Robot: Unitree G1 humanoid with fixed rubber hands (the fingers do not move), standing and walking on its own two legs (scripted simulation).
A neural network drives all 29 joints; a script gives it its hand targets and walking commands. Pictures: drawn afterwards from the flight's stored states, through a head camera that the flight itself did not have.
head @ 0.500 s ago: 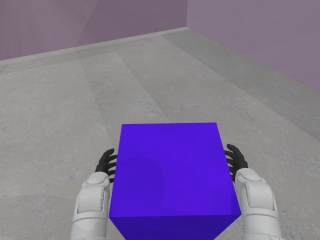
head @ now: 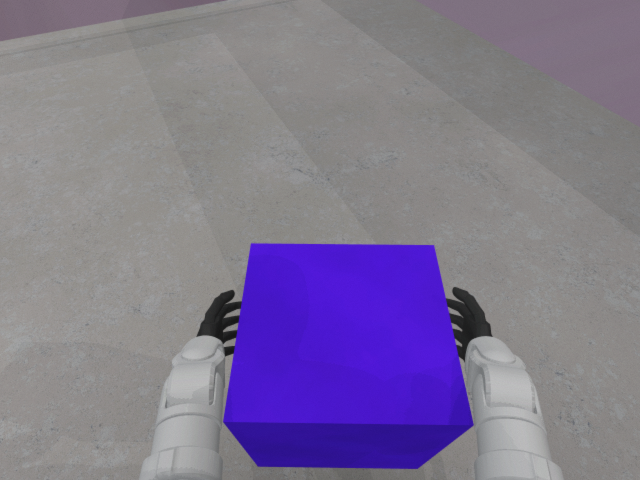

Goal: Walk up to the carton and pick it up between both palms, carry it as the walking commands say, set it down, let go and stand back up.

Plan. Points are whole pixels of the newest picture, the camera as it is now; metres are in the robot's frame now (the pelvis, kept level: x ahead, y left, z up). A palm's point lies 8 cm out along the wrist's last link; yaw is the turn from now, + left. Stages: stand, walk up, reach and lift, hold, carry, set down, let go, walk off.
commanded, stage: set down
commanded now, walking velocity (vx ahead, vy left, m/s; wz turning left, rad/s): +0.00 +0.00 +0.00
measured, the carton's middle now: (339, 363) +0.30 +0.00 -0.10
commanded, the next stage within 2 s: none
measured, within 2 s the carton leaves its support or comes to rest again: neither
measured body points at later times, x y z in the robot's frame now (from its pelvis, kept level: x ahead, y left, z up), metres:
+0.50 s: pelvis -0.04 -0.02 -0.04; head +0.11 -0.02 +0.38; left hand +0.32 +0.16 -0.11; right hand +0.33 -0.20 -0.10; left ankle +0.00 +0.12 -0.74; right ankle +0.01 -0.15 -0.74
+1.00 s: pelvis -0.05 -0.01 -0.12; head +0.17 -0.02 +0.28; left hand +0.36 +0.16 -0.20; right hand +0.37 -0.20 -0.20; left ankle +0.00 +0.12 -0.74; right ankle +0.01 -0.14 -0.74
